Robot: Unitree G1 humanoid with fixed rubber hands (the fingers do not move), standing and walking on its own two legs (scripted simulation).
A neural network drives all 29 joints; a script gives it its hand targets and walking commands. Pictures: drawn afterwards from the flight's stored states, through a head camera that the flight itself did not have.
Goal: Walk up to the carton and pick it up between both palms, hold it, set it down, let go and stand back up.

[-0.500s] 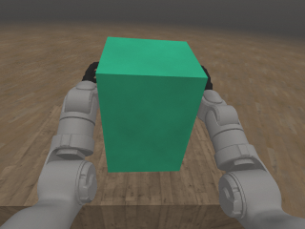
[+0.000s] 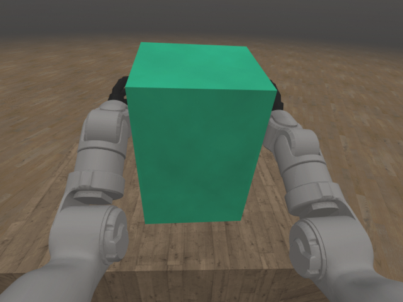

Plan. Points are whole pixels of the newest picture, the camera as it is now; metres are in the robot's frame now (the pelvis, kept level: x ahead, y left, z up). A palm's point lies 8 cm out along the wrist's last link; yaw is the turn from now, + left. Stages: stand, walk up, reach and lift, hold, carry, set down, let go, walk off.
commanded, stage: hold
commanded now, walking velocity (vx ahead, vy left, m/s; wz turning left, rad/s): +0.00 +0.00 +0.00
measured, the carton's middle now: (194, 137) +0.37 +0.04 +0.24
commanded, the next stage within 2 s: none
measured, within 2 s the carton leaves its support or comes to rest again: neither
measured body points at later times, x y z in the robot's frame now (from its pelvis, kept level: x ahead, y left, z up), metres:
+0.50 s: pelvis +0.00 +0.00 +0.00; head -0.10 +0.00 +0.44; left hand +0.38 +0.17 +0.30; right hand +0.38 -0.12 +0.29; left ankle +0.04 +0.16 -0.74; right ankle +0.05 -0.09 -0.74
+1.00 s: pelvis +0.00 +0.00 +0.00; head -0.08 -0.01 +0.44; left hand +0.39 +0.17 +0.29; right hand +0.39 -0.12 +0.28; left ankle +0.04 +0.16 -0.74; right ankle +0.05 -0.09 -0.74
